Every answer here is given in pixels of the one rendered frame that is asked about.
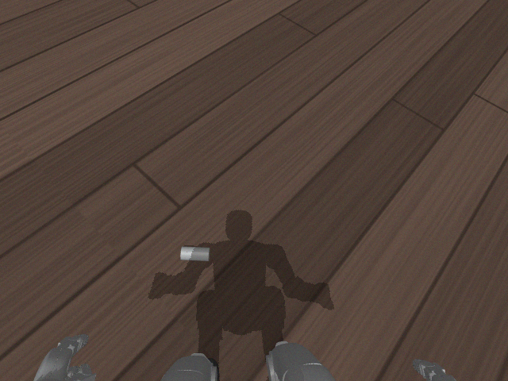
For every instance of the left robot hand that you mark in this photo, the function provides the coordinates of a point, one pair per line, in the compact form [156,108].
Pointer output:
[56,364]

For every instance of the can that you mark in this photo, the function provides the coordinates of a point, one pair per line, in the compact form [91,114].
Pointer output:
[195,253]

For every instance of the right robot hand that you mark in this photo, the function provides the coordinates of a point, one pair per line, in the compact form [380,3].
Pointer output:
[431,372]

